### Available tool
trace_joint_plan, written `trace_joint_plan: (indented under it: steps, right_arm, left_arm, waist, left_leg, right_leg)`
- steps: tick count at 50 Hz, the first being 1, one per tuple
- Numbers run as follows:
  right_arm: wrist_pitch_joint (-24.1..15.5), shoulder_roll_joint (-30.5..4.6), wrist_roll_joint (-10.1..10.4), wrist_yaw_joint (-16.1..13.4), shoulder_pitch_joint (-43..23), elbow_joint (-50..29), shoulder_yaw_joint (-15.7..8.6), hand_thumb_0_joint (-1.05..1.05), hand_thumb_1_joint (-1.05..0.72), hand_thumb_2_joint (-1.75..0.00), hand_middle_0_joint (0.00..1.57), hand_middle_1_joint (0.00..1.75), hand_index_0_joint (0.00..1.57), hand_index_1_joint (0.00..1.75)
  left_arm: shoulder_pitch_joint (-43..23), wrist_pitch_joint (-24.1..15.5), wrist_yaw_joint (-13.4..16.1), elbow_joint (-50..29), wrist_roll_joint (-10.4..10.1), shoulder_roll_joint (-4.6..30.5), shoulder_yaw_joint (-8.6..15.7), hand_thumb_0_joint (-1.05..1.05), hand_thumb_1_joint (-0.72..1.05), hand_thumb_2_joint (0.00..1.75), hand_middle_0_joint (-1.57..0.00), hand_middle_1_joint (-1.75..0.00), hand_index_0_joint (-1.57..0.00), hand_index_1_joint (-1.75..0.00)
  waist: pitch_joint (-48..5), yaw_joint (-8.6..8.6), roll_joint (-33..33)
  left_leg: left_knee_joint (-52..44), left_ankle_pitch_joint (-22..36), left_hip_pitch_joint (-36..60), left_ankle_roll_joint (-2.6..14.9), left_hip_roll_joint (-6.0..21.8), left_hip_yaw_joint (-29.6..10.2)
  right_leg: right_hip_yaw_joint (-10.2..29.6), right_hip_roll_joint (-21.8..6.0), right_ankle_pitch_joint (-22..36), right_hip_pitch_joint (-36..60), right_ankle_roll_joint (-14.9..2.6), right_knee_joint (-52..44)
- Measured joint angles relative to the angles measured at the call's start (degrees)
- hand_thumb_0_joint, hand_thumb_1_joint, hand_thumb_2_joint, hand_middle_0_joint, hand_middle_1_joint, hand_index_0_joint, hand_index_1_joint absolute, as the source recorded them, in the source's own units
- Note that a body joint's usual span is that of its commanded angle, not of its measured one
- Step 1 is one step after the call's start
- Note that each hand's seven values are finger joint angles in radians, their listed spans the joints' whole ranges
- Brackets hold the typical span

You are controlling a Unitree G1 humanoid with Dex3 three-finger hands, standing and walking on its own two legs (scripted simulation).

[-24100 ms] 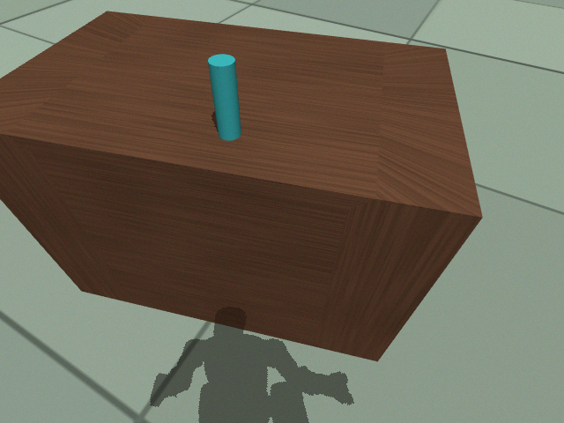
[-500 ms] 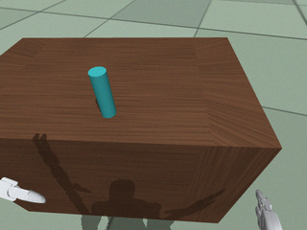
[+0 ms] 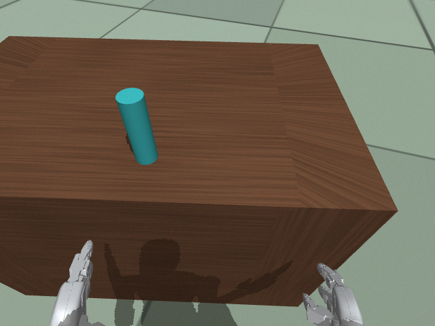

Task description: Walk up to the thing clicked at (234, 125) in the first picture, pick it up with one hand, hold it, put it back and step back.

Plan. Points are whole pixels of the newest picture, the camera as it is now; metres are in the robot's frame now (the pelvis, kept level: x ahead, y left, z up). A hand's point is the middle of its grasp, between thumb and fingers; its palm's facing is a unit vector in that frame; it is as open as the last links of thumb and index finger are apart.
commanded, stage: home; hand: left
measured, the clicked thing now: (139, 129) +0.46 +0.18 +0.11
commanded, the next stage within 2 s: none
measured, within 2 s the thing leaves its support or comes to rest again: neither
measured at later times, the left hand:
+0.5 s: hand (135, 299) +0.19 +0.17 -0.10, palm faces +0.08 -0.97 -0.23, open 17.5 cm
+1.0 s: hand out of the picture +0.04 +0.26 -0.14, palm faces -0.06 -0.91 -0.41, open 17.5 cm
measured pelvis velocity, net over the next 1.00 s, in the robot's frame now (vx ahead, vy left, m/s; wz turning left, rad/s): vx -0.02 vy -0.01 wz -0.01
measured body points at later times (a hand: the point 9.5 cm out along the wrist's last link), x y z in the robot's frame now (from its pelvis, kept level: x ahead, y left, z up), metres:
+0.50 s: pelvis +0.01 +0.00 +0.00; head +0.02 +0.00 +0.45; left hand +0.18 +0.22 -0.08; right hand +0.13 -0.25 -0.11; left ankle +0.00 +0.13 -0.74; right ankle +0.00 -0.13 -0.74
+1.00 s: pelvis -0.02 -0.01 +0.00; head -0.03 -0.01 +0.45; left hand +0.04 +0.31 -0.11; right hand +0.05 -0.31 -0.13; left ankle +0.00 +0.13 -0.74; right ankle +0.00 -0.13 -0.74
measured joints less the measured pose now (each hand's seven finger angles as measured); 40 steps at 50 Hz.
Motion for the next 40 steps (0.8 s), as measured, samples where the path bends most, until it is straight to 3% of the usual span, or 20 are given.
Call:
trace_joint_plan:
  steps: [3,7,12,30,34,40]
  right_arm:
    - [0.4,0.2,0.0,0.0,-0.4,0.4,0.6,0.0,-0.73,-0.8,0.18,0.27,0.18,0.27]
    - [0.8,-0.3,-0.3,0.2,-0.5,1.4,2.2,0.0,-0.81,-0.85,0.19,0.29,0.19,0.29]
    - [1.7,-1.2,-0.4,0.2,0.5,2.6,2.3,0.01,-0.86,-0.88,0.2,0.3,0.2,0.3]
    - [4.5,-1.9,0.1,0.4,1.8,2.2,1.7,0.01,-0.9,-0.9,0.2,0.3,0.2,0.3]
    - [5.9,-3.8,-2.2,2.2,0.0,4.9,2.2,0.01,-0.9,-0.9,0.2,0.3,0.2,0.3]
    - [7.6,-7.6,-2.1,3.3,-0.2,10.7,1.5,0.01,-0.9,-0.9,0.2,0.3,0.21,0.3]
  left_arm:
    - [-2.8,1.3,0.0,6.6,0.3,-0.6,-1.8,-0.01,-0.57,0.04,-0.05,-0.05,-0.06,-0.06]
    - [-6.2,2.4,1.3,13.7,0.7,-1.4,-1.9,-0.01,-0.57,0.04,-0.06,-0.05,-0.06,-0.06]
    - [-10.2,3.8,2.5,20.2,0.9,-1.9,-2.3,-0.01,-0.56,0.04,-0.06,-0.05,-0.06,-0.06]
    - [-13.0,6.3,4.3,23.2,0.5,-2.3,-2.8,-0.01,-0.56,0.04,-0.05,-0.05,-0.06,-0.05]
    - [-14.9,7.3,1.9,29.5,2.9,1.5,-4.7,0.0,-0.56,0.04,-0.06,-0.05,-0.06,-0.05]
    - [-15.4,9.3,0.5,40.0,2.8,6.9,-4.7,0.0,-0.56,0.04,-0.06,-0.05,-0.06,-0.05]
  waist:
    - [-0.3,-0.51,-0.5]
    - [0.0,-0.94,-1.1]
    - [0.1,-1.11,-1.0]
    - [-1.2,-1.7,-0.1]
    - [-1.6,-1.91,-0.2]
    - [-2.3,-1.97,0.0]
  left_leg:
    - [0.3,-0.2,-0.6,-0.11,0.1,0.0]
    - [1.2,-0.8,-1.2,-0.29,0.5,0.1]
    - [2.9,-1.6,-2.7,-0.41,0.8,0.3]
    - [3.1,-2.2,-2.4,-0.46,1.2,1.2]
    - [3.8,-2.1,-2.5,-0.4,0.9,1.0]
    - [2.9,-1.3,-0.9,-0.42,0.6,0.5]
  right_leg:
    - [0.0,0.1,-0.1,-0.5,-0.09,0.2]
    - [0.1,0.5,-0.4,-1.1,-0.28,0.8]
    - [0.3,0.8,-1.0,-2.6,-0.37,2.1]
    - [1.2,1.2,-1.3,-2.8,-0.38,2.6]
    - [1.0,0.9,-1.7,-3.1,-0.59,4.0]
    - [0.5,0.6,-1.3,-1.4,-0.59,3.3]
